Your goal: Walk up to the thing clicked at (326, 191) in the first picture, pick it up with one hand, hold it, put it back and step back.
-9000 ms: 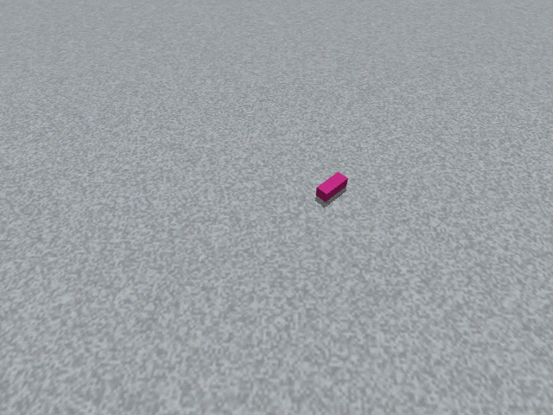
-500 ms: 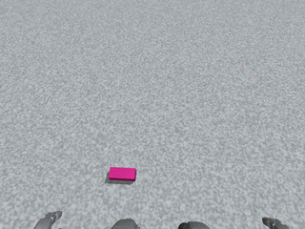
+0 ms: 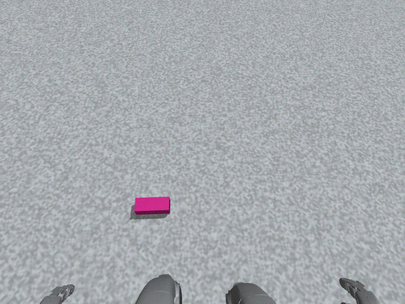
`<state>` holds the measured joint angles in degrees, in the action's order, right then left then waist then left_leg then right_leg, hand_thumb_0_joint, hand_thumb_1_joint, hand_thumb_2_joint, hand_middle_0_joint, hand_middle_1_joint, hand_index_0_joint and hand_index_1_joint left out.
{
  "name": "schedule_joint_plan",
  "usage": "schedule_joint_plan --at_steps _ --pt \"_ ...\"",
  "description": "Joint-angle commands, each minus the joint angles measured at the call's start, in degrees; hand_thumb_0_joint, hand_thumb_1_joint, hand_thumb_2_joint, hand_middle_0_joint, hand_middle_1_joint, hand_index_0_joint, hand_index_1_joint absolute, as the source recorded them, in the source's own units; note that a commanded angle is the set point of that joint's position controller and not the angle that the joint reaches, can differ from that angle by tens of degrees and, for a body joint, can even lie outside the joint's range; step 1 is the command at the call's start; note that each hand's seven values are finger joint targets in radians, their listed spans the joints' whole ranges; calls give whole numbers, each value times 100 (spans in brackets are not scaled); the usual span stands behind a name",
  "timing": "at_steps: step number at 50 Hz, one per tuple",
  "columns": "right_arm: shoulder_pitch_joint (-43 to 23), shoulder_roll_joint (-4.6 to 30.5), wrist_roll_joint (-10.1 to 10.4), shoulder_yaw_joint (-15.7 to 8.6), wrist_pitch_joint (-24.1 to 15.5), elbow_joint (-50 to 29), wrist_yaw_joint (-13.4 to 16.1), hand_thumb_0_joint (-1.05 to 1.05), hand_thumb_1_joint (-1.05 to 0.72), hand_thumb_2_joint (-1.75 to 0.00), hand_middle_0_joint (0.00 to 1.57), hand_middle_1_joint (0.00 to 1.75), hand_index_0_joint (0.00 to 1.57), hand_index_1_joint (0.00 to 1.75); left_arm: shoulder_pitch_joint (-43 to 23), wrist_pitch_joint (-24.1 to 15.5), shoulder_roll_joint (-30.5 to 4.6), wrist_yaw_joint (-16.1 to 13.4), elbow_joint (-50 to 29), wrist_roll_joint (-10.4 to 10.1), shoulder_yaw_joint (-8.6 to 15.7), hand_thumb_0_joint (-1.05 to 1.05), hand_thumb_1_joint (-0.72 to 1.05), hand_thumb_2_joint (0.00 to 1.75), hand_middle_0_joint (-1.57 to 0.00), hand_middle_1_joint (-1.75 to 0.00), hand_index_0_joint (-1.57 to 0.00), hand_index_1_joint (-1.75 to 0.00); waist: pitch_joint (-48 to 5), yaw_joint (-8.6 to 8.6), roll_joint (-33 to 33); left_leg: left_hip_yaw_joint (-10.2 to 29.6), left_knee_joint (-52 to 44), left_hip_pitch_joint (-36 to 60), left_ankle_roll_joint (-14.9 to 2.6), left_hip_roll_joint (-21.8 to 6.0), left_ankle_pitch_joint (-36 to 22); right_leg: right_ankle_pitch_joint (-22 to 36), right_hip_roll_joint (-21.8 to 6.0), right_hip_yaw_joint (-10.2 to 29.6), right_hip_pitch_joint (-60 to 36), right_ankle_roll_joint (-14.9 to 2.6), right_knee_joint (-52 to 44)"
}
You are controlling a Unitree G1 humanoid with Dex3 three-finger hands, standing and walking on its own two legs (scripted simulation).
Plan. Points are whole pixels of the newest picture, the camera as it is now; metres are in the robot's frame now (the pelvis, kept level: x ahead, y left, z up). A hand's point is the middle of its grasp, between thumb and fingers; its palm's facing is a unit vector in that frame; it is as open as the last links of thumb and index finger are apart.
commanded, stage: walk up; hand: left
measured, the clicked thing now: (152, 205) +0.52 +0.25 -0.73
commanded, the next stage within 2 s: stand in 1.88 s
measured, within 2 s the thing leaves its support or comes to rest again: neither
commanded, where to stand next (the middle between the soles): +0.16 -0.01 m, yaw +4 degrees
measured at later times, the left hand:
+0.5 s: hand out of the picture -0.03 +0.24 -0.15, palm faces +0.07 -0.93 -0.35, open 7.4 cm
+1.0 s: hand out of the picture -0.18 +0.22 -0.13, palm faces +0.07 -0.91 -0.41, open 7.4 cm
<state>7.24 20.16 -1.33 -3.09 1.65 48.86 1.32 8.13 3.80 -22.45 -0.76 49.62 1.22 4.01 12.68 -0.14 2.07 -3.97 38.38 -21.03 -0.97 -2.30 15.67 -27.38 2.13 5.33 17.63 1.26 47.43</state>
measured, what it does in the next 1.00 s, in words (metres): walks backwards: right foot, then left foot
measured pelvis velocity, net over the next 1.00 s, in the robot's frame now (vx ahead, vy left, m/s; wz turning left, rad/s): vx -0.21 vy -0.05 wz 0.06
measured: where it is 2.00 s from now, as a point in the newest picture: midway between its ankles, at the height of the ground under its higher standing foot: outside the picture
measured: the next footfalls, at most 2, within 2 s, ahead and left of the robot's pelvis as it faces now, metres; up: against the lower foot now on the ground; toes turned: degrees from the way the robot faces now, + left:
right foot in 0.04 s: +0.01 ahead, -0.13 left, +0.00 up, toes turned +3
left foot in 0.40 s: -0.10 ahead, +0.10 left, +0.00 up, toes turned +3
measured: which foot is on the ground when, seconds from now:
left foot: down 0.00-0.06, up 0.08-0.38, down 0.40-0.76, up 0.78-1.00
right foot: up 0.00-0.02, down 0.04-0.42, up 0.44-0.72, down 0.74-1.00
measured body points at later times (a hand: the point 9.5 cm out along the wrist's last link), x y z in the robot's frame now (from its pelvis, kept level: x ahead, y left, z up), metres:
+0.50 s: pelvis -0.14 -0.02 +0.00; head -0.08 +0.00 +0.44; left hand -0.03 +0.29 -0.12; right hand -0.03 -0.33 -0.11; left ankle -0.14 +0.09 -0.72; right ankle -0.07 -0.14 -0.69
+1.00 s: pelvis -0.21 -0.05 +0.01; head -0.19 -0.07 +0.46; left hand -0.19 +0.26 -0.10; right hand -0.12 -0.36 -0.12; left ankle -0.19 +0.08 -0.71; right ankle -0.23 -0.19 -0.72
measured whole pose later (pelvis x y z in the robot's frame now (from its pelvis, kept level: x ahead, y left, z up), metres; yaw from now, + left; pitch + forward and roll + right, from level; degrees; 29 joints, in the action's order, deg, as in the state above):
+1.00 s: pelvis -0.21 -0.05 +0.01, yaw +3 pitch -2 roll +0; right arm 13.5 22.9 -1.1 -3.4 1.3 53.7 -1.2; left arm 16.2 -2.1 -19.8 0.1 53.2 1.9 3.4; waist 4.2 1.3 -3.3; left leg 3.6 39.2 -17.9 0.3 -0.1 24.6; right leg -21.0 -0.9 0.9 9.4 1.0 32.8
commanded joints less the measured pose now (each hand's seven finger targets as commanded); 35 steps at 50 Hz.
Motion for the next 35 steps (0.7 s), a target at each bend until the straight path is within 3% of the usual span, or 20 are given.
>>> schedule_joint_plan --at_steps 1,2,3,4,5,8,9,15,17,19,20,21,22,23,24,26,27,30,32,35 --pt "-148 1659 53 -402 29 -465 71 0 -90 -90 20 30 20 30 788 -181 -830 -15 -177 69 331 0 90 90 -20 -30 -20 -30 -1846 237 -1072 1265 -219 1045 -791 -1067 -1942 1496 -69 -444 -758 -239 -2207" --pt "-123 1505 89 -345 46 -485 51 0 -90 -90 20 30 20 30 803 -214 -1074 -19 -201 122 404 0 90 90 -20 -30 -20 -30 -1745 242 -655 1159 -24 361 -501 -794 -1190 1939 -408 159 -1041 -408 -2266" --pt "-107 1258 133 -272 50 -577 36 0 -90 -90 20 30 20 30 674 -236 -1496 -5 -328 166 513 0 90 90 -20 -30 -20 -30 -1494 184 574 805 867 -566 -132 42 149 2298 -1324 1670 -1024 -846 -2462" --pt "-279 1190 133 -299 90 -568 140 0 -90 -90 20 30 20 30 270 -209 -1923 13 -507 114 573 0 90 90 -20 -30 -20 -30 -1190 366 1396 798 2278 -522 52 724 2193 2652 -2387 2636 141 -1835 -2894" --pt "-76 1347 143 -377 108 -457 169 0 -90 -90 20 30 20 30 -40 -242 -1890 -1 -684 129 568 0 90 90 -20 -30 -20 -30 -844 255 1264 1283 3103 -157 101 579 2315 2593 -2555 2883 980 -1968 -3035" --pt "347 1319 206 -269 52 -184 112 0 -90 -90 20 30 20 30 -399 -250 -1170 -44 -860 82 428 0 90 90 -20 -30 -20 -30 -928 -102 427 1458 3210 -582 91 884 1496 3730 -1391 946 -3 -1272 -2269" --pt "390 1234 193 -229 23 -172 145 0 -90 -90 20 30 20 30 -400 -226 -1151 -43 -856 109 447 0 90 90 -20 -30 -20 -30 -1060 -69 622 1352 3214 -594 155 927 1408 3754 -1253 759 -125 -1192 -2184" --pt "414 1122 87 -153 -152 -385 215 0 -90 -90 20 30 20 30 315 -122 -950 -113 -1040 157 439 0 90 90 -20 -30 -20 -30 -1798 385 948 782 1144 -913 326 510 1657 4746 -1437 806 -2176 -1431 -1599" --pt "699 1177 35 -198 -188 -356 186 0 -90 -90 20 30 20 30 189 -80 -1060 -123 -1133 126 457 0 90 90 -20 -30 -20 -30 -2012 272 1060 708 -52 -386 190 251 1215 4787 -1536 850 -2125 -1323 -1254" --pt "944 1203 -29 -279 -194 -221 157 0 -90 -90 20 30 20 30 25 8 -1136 -67 -1164 41 393 0 90 90 -20 -30 -20 -30 -1943 49 759 364 -1433 529 82 388 -128 4067 -1282 576 -1369 -1007 -843" --pt "931 1297 -72 -333 -196 -232 139 0 -90 -90 20 30 20 30 54 51 -1060 -38 -1184 24 349 0 90 90 -20 -30 -20 -30 -1850 59 483 701 -1740 1016 -35 213 -822 3203 -1092 542 -630 -768 -752" --pt "819 1743 -158 -448 -188 -298 126 0 -90 -90 20 30 20 30 132 51 -861 -10 -1212 4 293 0 90 90 -20 -30 -20 -30 -1804 97 -656 2153 -1683 1547 -458 -838 -1347 1670 -509 208 593 -431 -73" --pt "424 2194 -173 -511 -160 -456 74 0 -90 -90 20 30 20 30 -36 37 -873 -43 -1233 -13 340 0 90 90 -20 -30 -20 -30 -1576 65 -1487 3206 -1942 1112 -1217 -1936 -1797 -648 313 -223 1163 -236 980" --pt "292 2462 -139 -581 -170 -565 88 0 -90 -90 20 30 20 30 -357 45 -1107 -108 -1245 61 439 0 90 90 -20 -30 -20 -30 -1419 -217 -1696 3836 -2098 80 -1863 -2584 -1689 -1138 165 495 667 -177 2089" --pt "-21 2233 -126 -562 -214 -587 149 0 -90 -90 20 30 20 30 -273 57 -1236 -79 -1136 65 466 0 90 90 -20 -30 -20 -30 -1175 -5 -1337 3462 -2025 -138 -1838 -2489 -1602 -792 32 765 602 -205 2608" --pt "-362 1615 -174 -356 -223 -674 150 0 -90 -90 20 30 20 30 202 37 -1079 -3 -839 -38 486 0 90 90 -20 -30 -20 -30 -1177 351 -784 1794 -1551 400 -1231 -1325 -2172 -213 343 731 891 -226 2721" --pt "-285 1522 -142 -331 -234 -639 148 0 -90 -90 20 30 20 30 389 11 -1063 30 -716 -43 476 0 90 90 -20 -30 -20 -30 -1121 374 -849 1451 -1540 388 -1001 -1053 -1765 12 434 611 915 -214 2620" --pt "231 1438 -91 -362 -252 -482 50 0 -90 -90 20 30 20 30 308 -147 -932 117 -654 -15 400 0 90 90 -20 -30 -20 -30 -1238 -19 -1182 1434 -1520 1248 -885 -752 -284 72 181 193 826 -25 931" --pt "197 1486 -98 -374 -236 -520 -6 0 -90 -90 20 30 20 30 334 -294 -916 142 -584 -27 287 0 90 90 -20 -30 -20 -30 -1422 -165 -1515 1433 -1552 1568 -1008 -849 743 -218 -38 -139 539 51 -361" --pt "115 1634 -153 -409 -83 -514 -99 0 -90 -90 20 30 20 30 858 -500 -863 71 -120 -7 317 0 90 90 -20 -30 -20 -30 -1477 57 -1534 1142 -942 981 -941 -779 787 208 -4 -626 -736 -104 -2552"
